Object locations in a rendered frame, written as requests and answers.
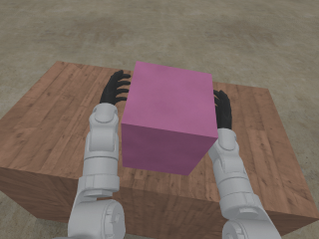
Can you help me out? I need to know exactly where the pedestal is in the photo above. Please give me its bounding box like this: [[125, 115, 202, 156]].
[[0, 61, 319, 239]]

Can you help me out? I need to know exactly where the left robot forearm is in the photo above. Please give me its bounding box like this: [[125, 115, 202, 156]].
[[68, 103, 120, 236]]

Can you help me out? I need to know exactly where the right robot forearm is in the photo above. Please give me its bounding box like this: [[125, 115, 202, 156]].
[[208, 127, 282, 239]]

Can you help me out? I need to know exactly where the carton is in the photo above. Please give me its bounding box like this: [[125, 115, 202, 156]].
[[121, 61, 218, 176]]

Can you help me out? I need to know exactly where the right robot hand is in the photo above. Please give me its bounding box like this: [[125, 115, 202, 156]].
[[213, 90, 232, 129]]

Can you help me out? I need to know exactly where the robot left upper arm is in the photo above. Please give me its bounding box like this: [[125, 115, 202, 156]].
[[52, 199, 126, 239]]

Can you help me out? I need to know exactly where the robot right upper arm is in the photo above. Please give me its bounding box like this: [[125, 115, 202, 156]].
[[221, 218, 281, 239]]

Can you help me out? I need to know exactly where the left robot hand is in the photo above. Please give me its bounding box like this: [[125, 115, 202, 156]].
[[99, 70, 131, 105]]

